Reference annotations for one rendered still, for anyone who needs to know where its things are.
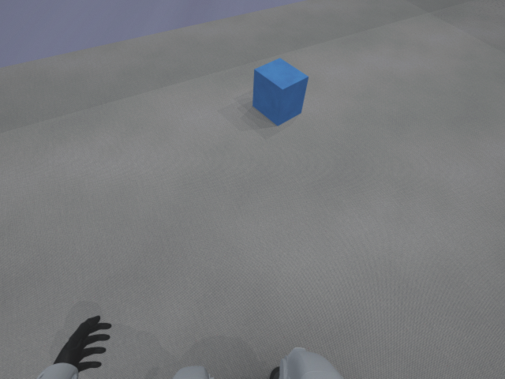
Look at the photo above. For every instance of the robot right thigh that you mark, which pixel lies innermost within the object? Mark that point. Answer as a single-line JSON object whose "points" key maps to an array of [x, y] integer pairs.
{"points": [[307, 365]]}

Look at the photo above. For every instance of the carton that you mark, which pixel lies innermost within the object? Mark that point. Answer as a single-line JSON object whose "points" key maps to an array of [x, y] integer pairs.
{"points": [[279, 91]]}

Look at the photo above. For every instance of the left robot forearm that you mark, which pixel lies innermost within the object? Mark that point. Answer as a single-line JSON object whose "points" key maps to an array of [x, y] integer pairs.
{"points": [[59, 371]]}

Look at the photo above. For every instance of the robot left hand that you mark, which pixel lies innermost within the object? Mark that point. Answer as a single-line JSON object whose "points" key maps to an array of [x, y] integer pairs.
{"points": [[74, 350]]}

